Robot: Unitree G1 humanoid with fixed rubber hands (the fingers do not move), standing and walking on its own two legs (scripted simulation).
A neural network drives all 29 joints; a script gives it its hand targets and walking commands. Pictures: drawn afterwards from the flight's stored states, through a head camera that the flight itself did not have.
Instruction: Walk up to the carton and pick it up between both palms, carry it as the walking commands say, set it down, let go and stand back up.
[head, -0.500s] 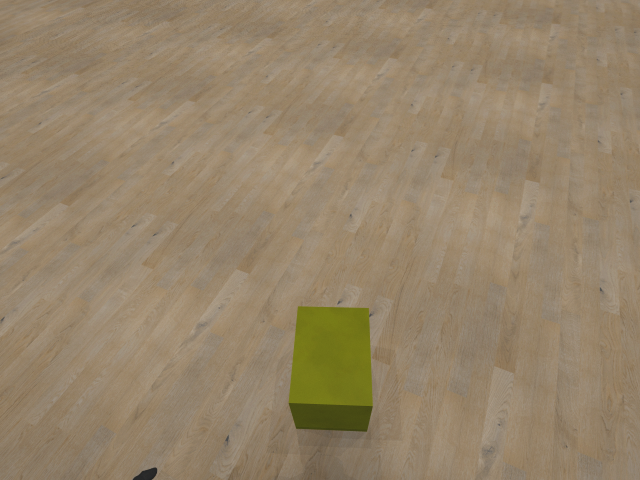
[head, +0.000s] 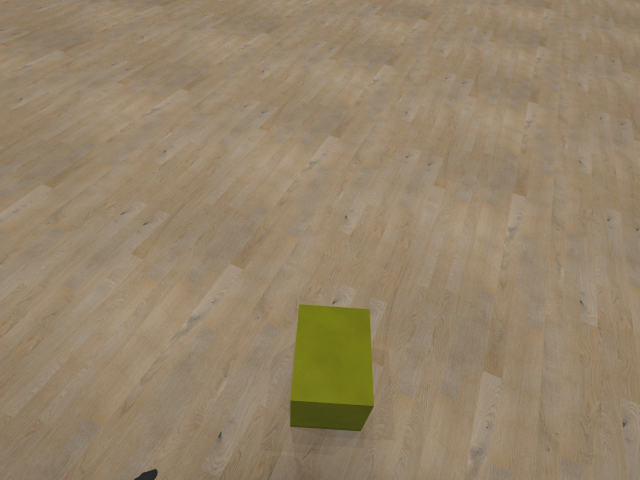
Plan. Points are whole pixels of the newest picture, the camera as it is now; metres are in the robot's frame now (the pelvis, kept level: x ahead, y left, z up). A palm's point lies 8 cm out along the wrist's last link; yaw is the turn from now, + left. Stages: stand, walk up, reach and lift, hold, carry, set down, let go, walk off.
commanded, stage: walk up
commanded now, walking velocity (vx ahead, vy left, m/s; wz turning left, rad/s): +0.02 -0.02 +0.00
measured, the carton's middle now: (329, 367) +0.51 -0.05 -0.65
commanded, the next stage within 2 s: none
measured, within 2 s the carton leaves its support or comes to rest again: neither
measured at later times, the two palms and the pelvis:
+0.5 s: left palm out of the picture +0.08 +0.21 -0.12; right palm out of the picture +0.05 -0.29 -0.13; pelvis +0.01 -0.05 +0.00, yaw +0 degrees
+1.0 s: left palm (153, 458) +0.17 +0.23 -0.13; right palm out of the picture +0.07 -0.26 -0.11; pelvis +0.07 -0.01 +0.00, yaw +0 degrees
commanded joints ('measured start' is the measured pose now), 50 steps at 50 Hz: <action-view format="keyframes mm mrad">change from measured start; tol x32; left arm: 1 -47 17 31 -52 9 -18 1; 50 -61 11 32 -48 -12 -20 -27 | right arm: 1 36 -137 -19 -11 -31 -31 -6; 50 96 -130 -51 -31 -41 -43 -1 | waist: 1 -25 219 -62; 25 46 -207 -103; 50 -23 309 -2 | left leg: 1 129 211 -239 -194 714 158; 5 15 245 -251 -136 593 155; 10 -240 -15 57 372 -290 -4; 28 -355 49 104 329 -86 -36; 34 49 -28 246 -64 40 -18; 37 206 432 -602 -403 -86 171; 39 93 396 -534 -442 -133 185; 47 149 210 -128 -174 1035 147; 50 68 173 -73 -141 941 119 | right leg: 1 -63 -3 127 -71 -56 53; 17 350 -291 272 -340 871 -56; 23 289 -332 324 -392 631 -83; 26 217 -338 389 -598 -303 -115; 33 85 -199 151 -461 -130 -85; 39 -427 -69 176 276 -66 57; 50 -24 0 37 -78 56 66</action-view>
